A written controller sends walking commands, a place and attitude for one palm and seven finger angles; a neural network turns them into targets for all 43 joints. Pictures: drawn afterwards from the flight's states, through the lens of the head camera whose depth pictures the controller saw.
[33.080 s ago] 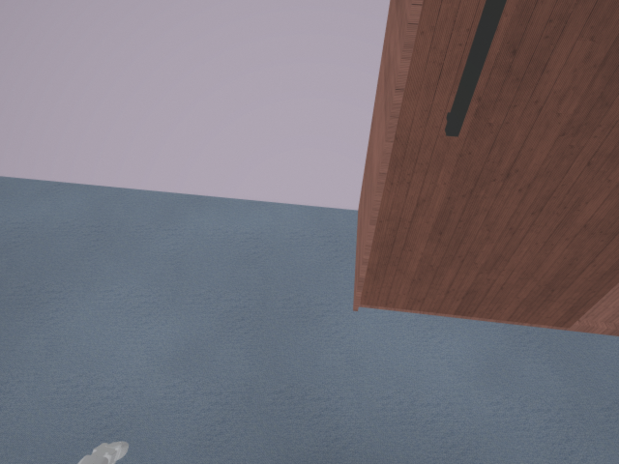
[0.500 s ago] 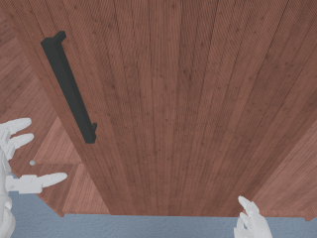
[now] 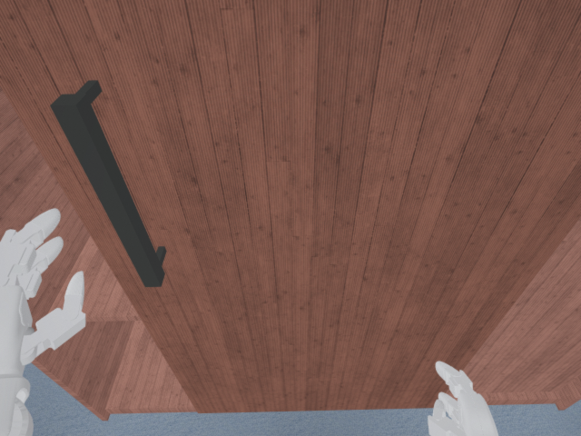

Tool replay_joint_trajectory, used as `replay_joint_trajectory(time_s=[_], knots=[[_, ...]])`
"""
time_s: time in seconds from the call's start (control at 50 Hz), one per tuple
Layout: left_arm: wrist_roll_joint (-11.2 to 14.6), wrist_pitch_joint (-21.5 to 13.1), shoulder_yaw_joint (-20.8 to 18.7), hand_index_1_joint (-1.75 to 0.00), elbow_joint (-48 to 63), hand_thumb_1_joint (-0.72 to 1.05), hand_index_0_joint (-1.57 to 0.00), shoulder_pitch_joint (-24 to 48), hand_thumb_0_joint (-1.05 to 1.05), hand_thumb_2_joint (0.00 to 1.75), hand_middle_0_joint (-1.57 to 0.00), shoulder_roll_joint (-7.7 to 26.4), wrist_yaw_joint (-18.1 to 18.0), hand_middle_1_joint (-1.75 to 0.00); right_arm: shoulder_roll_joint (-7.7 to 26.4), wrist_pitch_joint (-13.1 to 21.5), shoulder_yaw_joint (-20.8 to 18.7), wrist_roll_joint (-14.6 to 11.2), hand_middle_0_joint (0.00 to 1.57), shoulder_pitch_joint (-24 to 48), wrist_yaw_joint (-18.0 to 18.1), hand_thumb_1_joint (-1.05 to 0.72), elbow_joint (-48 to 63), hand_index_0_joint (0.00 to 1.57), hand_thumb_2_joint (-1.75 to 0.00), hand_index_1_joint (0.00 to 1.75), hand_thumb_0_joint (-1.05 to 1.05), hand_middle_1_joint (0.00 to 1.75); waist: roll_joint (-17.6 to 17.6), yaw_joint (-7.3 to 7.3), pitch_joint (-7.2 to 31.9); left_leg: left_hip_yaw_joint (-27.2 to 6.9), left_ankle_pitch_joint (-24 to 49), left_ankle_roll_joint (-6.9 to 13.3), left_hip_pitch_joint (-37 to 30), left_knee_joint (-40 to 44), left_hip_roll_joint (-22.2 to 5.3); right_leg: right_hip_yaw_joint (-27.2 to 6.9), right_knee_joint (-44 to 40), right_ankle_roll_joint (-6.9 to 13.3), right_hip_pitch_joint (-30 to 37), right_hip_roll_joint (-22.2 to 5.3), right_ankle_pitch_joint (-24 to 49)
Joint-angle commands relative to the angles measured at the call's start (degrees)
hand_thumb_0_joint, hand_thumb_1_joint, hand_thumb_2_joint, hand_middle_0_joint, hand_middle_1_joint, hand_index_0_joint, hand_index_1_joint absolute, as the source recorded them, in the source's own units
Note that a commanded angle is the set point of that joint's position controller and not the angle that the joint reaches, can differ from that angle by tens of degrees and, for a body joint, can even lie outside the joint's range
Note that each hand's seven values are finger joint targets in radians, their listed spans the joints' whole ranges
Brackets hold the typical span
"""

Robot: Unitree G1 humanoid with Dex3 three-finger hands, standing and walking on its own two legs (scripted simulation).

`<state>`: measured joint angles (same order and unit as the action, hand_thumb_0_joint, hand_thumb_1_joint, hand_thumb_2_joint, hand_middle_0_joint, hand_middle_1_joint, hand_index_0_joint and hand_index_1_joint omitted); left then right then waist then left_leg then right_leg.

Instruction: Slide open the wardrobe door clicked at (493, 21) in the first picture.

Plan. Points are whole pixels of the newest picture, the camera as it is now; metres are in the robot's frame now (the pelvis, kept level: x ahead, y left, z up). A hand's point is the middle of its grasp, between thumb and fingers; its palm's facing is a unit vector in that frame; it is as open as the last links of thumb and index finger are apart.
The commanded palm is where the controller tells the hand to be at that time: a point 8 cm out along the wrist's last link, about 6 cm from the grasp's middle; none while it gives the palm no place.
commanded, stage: draw the hand back to the body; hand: left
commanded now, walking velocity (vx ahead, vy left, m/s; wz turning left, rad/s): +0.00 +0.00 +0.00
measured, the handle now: (127, 199) +0.33 +0.26 +0.19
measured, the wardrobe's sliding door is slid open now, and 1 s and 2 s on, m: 0.30 0.30 0.30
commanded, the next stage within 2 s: step back with the hand held close in 0.32 s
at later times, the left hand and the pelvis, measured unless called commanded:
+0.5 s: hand (55, 325) +0.17 +0.26 +0.16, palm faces +0.46 -0.81 -0.37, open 7.4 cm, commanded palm +0.12 +0.30 +0.17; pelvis -0.02 -0.01 +0.00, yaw +1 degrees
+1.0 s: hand out of the picture +0.12 +0.30 +0.16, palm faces +0.44 -0.76 -0.48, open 7.4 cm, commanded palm +0.06 +0.33 +0.17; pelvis -0.08 +0.03 -0.01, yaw +0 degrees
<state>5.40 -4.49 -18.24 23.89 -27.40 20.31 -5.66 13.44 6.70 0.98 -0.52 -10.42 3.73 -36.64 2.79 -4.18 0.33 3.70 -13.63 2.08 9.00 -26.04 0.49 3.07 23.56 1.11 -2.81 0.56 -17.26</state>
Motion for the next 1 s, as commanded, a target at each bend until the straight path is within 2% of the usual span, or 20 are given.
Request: replay_joint_trajectory(time_s=[0.0,0.12,0.24,0.28,0.32,0.38,0.42,0.44,0.46,0.48,0.54,0.6,0.64,0.68,0.7,0.74,0.8,0.86,0.9,0.98], knots=[[-0.09,-3.47,-7.52,-0.30,11.45,0.90,-0.20,4.49,0.00,0.90,-0.20,10.80,-0.93,-0.30,6.11,2.44,-2.09,0.01,0.20,7.18,0.66,-0.90,9.44,0.20,-0.90,0.30,0.00,0.30,-0.67,-0.18,3.65,-4.32,16.22,-0.29,-7.12,2.62,-2.98,-1.55,-3.62,0.07,-6.16,-1.56,17.32],[0.03,-3.29,-6.58,-0.30,11.36,0.90,-0.20,4.86,0.00,0.90,-0.20,10.03,-0.87,-0.30,5.79,1.95,-1.96,0.12,0.20,7.40,0.83,-0.90,9.60,0.20,-0.90,0.30,0.00,0.30,0.50,-0.05,4.05,-3.99,14.40,-0.04,-7.30,2.65,-2.62,-1.86,-4.14,-0.02,-5.98,-1.77,16.70],[-0.12,-3.58,-6.95,-0.30,12.89,0.90,-0.20,6.33,0.00,0.90,-0.20,10.93,-1.11,-0.30,5.66,2.21,-1.84,0.20,0.20,7.91,0.80,-0.90,9.58,0.20,-0.90,0.30,0.00,0.30,1.42,-0.28,3.97,-4.22,12.43,-0.09,-7.23,3.04,-2.36,-2.14,-4.90,0.12,-5.92,-1.77,15.03],[0.09,-3.57,-6.77,-0.30,11.79,0.90,-0.20,5.74,0.00,0.90,-0.20,10.47,-0.97,-0.30,5.54,2.18,-1.81,0.19,0.20,8.11,0.88,-0.90,9.44,0.20,-0.90,0.30,0.00,0.30,-0.49,-0.14,2.66,-4.05,11.31,0.05,-6.89,3.05,-2.32,-2.12,-5.29,-0.03,-6.63,-1.77,14.37],[0.08,-3.50,-6.54,-0.30,10.31,0.90,-0.20,5.34,0.00,0.90,-0.20,10.06,-0.93,-0.30,5.57,2.11,-1.76,0.17,0.20,8.16,0.96,-0.90,9.07,0.20,-0.90,0.30,0.00,0.30,0.46,-0.08,1.05,-4.05,10.19,-0.06,-6.42,3.65,-2.38,-2.15,-6.02,0.00,-7.00,-1.72,12.83],[0.13,-3.94,-6.67,-0.30,10.60,0.90,-0.20,6.34,0.00,0.90,-0.20,10.16,-0.81,-0.30,5.52,2.20,-1.84,0.08,0.20,8.49,0.98,-0.90,9.20,0.20,-0.90,0.30,0.00,0.30,-0.30,-0.13,1.13,-4.36,7.88,-0.09,-6.44,4.21,-2.36,-2.20,-6.43,-0.02,-7.29,-1.59,9.92],[0.03,-3.74,-8.77,-0.30,7.65,0.90,-0.20,8.50,0.00,0.90,-0.20,12.12,-1.23,-0.30,5.98,1.94,-1.99,0.06,0.20,8.17,1.33,-0.90,8.19,0.20,-0.90,0.30,0.00,0.30,0.31,0.16,0.68,-4.03,7.45,-0.04,-6.70,4.56,-2.42,-2.36,-7.16,0.03,-7.60,-1.53,9.33],[-0.90,-6.49,-16.00,-0.30,15.31,0.90,-0.20,18.95,0.00,0.90,-0.20,20.15,-1.76,-0.30,6.61,0.80,-1.61,-0.20,0.20,7.95,0.87,-0.90,10.77,0.20,-0.90,0.30,0.00,0.30,0.21,1.43,-3.35,-5.51,3.33,1.25,-1.54,1.62,-3.08,-8.50,-10.33,-0.54,-12.16,-4.32,12.02],[-0.80,-6.83,-12.70,-0.30,9.15,0.90,-0.20,12.65,0.00,0.90,-0.20,15.43,-1.24,-0.30,5.56,0.08,-1.46,0.25,0.20,7.76,0.89,-0.90,8.80,0.20,-0.90,0.30,0.00,0.30,-3.71,2.10,-3.16,-5.98,3.31,1.32,-1.33,-0.59,-2.80,-9.30,-10.75,-0.43,-13.00,-6.06,13.80],[-1.21,-6.60,-10.20,-0.30,7.53,0.90,-0.20,8.84,0.00,0.90,-0.20,12.73,-0.84,-0.30,5.44,-0.53,-1.54,0.43,0.20,7.80,0.71,-0.90,9.19,0.20,-0.90,0.30,0.00,0.30,-5.24,2.00,-2.95,-5.55,4.95,1.44,-1.51,-1.83,-2.85,-9.80,-10.50,-1.05,-13.58,-6.80,17.04],[-1.56,-6.79,-8.13,-0.30,8.90,0.90,-0.20,4.43,0.00,0.90,-0.20,10.46,-0.63,-0.30,6.24,-1.90,-2.24,0.25,0.20,6.98,0.45,-0.90,11.01,0.20,-0.90,0.30,0.00,0.30,-3.44,1.92,2.79,-4.55,10.67,1.14,-1.91,-2.05,-3.66,-7.54,-6.67,-1.66,-10.86,-7.25,22.19],[-1.30,-6.99,-8.75,-0.30,13.00,0.90,-0.20,0.46,0.00,0.90,-0.20,11.15,-1.13,-0.30,6.72,-2.59,-2.50,-0.01,0.20,6.89,0.61,-0.90,12.58,0.20,-0.90,0.30,0.00,0.30,1.22,1.89,6.84,-4.89,14.56,1.17,-3.31,-0.09,-4.74,-6.02,-3.97,-2.02,-10.35,-6.11,19.64],[-1.24,-7.27,-9.89,-0.30,15.22,0.90,-0.20,-0.97,0.00,0.90,-0.20,12.29,-1.49,-0.30,6.81,-3.11,-2.61,-0.02,0.20,6.66,0.69,-0.90,13.45,0.20,-0.90,0.30,0.00,0.30,0.56,1.91,7.74,-6.26,14.59,1.32,-1.42,1.11,-5.59,-5.41,-2.58,-1.78,-9.89,-4.85,16.57],[-1.18,-7.92,-12.22,-0.30,17.51,0.90,-0.20,-1.29,0.00,0.90,-0.20,14.54,-1.90,-0.30,6.62,-3.20,-2.74,-0.09,0.20,6.78,1.00,-0.90,14.27,0.20,-0.90,0.30,0.00,0.30,-0.29,1.93,7.91,-7.28,12.12,1.45,0.91,2.27,-6.18,-5.43,-1.54,-1.51,-9.49,-4.12,13.84],[-1.26,-8.44,-14.49,-0.30,19.24,0.90,-0.20,-1.19,0.00,0.90,-0.20,16.97,-2.29,-0.30,6.95,-3.12,-2.92,-0.07,0.20,6.95,1.30,-0.90,14.31,0.20,-0.90,0.30,0.00,0.30,0.50,1.76,8.72,-8.16,11.27,1.65,1.54,3.04,-6.55,-5.22,-0.65,-1.37,-8.62,-3.68,13.19],[-1.06,-8.89,-14.59,-0.30,19.02,0.90,-0.20,-2.58,0.00,0.90,-0.20,16.02,-2.39,-0.30,6.61,-2.97,-2.97,-0.15,0.20,6.38,1.47,-0.90,14.78,0.20,-0.90,0.30,0.00,0.30,0.45,1.82,8.75,-9.20,9.90,1.91,4.19,4.23,-7.34,-4.86,1.26,-1.45,-7.40,-2.73,12.38],[-1.30,-9.58,-15.90,-0.30,19.04,0.90,-0.20,-3.38,0.00,0.90,-0.20,16.31,-2.53,-0.30,7.29,-2.19,-3.35,0.00,0.20,6.25,1.69,-0.90,14.98,0.20,-0.90,0.30,0.00,0.30,4.64,1.72,8.62,-11.48,2.82,2.76,9.76,7.56,-8.92,-4.08,5.32,-1.56,-4.01,-1.24,10.15],[-1.95,-9.88,-14.69,-0.30,16.96,0.90,-0.20,-2.88,0.00,0.90,-0.20,13.66,-2.35,-0.30,7.69,-1.07,-3.57,-0.07,0.20,5.24,1.44,-0.90,14.62,0.20,-0.90,0.30,0.00,0.30,7.30,2.14,6.35,-14.16,-11.28,3.96,18.48,11.65,-11.27,-3.69,10.33,-1.70,-0.83,0.03,7.22],[-2.36,-9.99,-14.18,-0.30,16.02,0.90,-0.20,-2.21,0.00,0.90,-0.20,12.91,-2.30,-0.30,7.85,-0.23,-3.71,-0.17,0.20,5.05,1.43,-0.90,14.21,0.20,-0.90,0.30,0.00,0.30,6.90,2.24,5.59,-15.21,-17.59,4.49,21.45,12.74,-12.04,-3.84,11.67,-1.81,-0.27,0.32,5.94],[-3.21,-10.28,-12.99,-0.30,15.00,0.90,-0.20,-0.49,0.00,0.90,-0.20,11.94,-2.17,-0.30,7.89,0.77,-3.79,-0.15,0.20,4.02,1.21,-0.90,13.45,0.20,-0.90,0.30,0.00,0.30,2.72,2.83,3.79,-16.42,-23.69,4.62,24.95,12.61,-12.63,-4.51,11.75,-1.76,-1.21,0.52,3.79]])
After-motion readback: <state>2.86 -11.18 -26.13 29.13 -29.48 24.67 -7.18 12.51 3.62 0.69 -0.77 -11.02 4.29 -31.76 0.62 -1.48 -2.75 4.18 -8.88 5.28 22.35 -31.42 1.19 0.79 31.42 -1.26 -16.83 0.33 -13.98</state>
